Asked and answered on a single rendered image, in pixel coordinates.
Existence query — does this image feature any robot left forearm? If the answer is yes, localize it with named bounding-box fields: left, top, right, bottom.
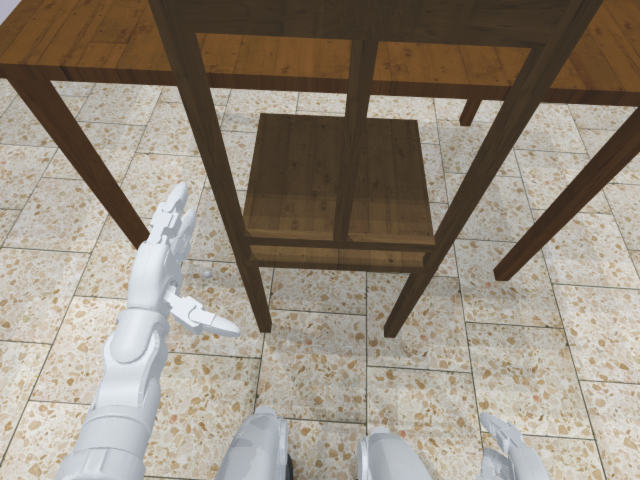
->
left=54, top=308, right=170, bottom=480

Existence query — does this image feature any robot right hand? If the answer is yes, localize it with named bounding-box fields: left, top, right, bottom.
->
left=476, top=412, right=551, bottom=480

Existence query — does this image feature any chair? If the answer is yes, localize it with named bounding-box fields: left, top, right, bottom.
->
left=148, top=0, right=604, bottom=338

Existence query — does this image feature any right robot thigh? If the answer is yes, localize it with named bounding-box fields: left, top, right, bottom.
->
left=357, top=433, right=433, bottom=480

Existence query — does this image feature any robot left hand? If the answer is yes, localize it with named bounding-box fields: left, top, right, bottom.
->
left=127, top=182, right=241, bottom=337

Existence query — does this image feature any table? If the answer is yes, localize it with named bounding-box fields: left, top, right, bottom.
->
left=0, top=0, right=640, bottom=281

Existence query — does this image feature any right robot shin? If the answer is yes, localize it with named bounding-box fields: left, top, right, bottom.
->
left=369, top=427, right=390, bottom=437

